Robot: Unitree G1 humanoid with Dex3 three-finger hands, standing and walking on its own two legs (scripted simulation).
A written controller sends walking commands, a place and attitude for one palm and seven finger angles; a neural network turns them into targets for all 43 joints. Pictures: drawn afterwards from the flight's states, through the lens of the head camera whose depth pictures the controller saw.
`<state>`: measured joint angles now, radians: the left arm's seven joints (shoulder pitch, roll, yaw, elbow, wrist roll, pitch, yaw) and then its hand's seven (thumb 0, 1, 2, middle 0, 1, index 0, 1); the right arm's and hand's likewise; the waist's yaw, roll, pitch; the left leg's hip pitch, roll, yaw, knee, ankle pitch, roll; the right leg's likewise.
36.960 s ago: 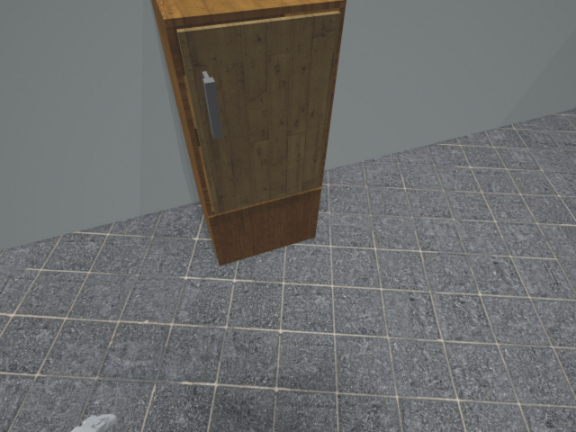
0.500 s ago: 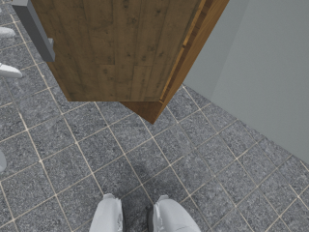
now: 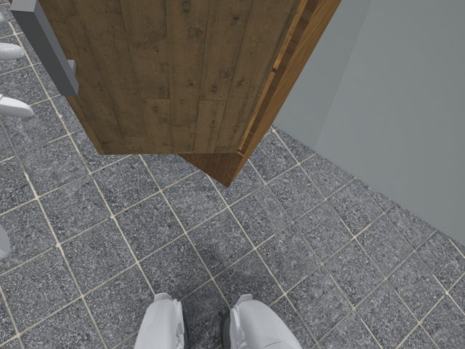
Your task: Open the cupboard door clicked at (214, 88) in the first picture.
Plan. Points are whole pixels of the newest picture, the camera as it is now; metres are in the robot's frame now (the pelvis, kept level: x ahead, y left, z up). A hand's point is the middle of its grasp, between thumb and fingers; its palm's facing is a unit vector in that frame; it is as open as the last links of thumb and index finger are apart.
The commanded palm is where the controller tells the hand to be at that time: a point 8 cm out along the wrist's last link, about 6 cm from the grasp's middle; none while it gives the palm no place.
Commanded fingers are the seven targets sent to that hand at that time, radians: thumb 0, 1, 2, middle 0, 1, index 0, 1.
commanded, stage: slide the fingers in behind the handle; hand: left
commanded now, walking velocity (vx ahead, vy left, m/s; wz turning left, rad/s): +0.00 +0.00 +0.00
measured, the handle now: (53, 43) +0.57 +0.23 +0.08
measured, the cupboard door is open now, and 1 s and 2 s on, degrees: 38 37 37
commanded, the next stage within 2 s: close the thumb around the handle in 1.38 s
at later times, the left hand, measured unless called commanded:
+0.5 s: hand (31, 70) +0.51 +0.25 +0.08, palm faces +0.02 -1.00 +0.01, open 14.0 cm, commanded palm +0.50 +0.28 +0.08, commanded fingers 0.00 -0.50 0.30 -0.30 -1.20 -0.30 -1.20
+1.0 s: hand (60, 68) +0.52 +0.21 +0.08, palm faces +0.02 -1.00 +0.00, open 14.0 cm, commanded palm +0.50 +0.25 +0.08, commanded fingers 0.00 -0.50 0.30 -0.30 -1.20 -0.30 -1.20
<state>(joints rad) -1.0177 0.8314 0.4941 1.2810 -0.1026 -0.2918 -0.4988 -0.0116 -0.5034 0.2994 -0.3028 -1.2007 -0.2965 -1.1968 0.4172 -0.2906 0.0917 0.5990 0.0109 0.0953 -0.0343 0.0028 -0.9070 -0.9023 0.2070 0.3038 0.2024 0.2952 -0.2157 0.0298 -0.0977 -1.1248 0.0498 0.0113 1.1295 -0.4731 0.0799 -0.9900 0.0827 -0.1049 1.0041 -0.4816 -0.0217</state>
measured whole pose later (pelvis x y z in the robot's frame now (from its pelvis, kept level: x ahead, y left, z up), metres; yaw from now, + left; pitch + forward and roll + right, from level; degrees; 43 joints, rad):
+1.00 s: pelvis +0.00 -0.02 +0.00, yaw +1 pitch +25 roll -5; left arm -0.97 0.63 0.41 1.21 -0.11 -0.36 -0.33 -0.01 -0.50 0.30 -0.30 -1.20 -0.30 -1.20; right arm 0.42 -0.28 0.06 0.63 0.00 0.09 0.00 0.00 -0.91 -0.90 0.21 0.30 0.20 0.29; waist -0.20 0.03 -0.11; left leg -1.07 0.05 0.01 1.10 -0.47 0.06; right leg -0.95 0.08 -0.10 1.01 -0.49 -0.04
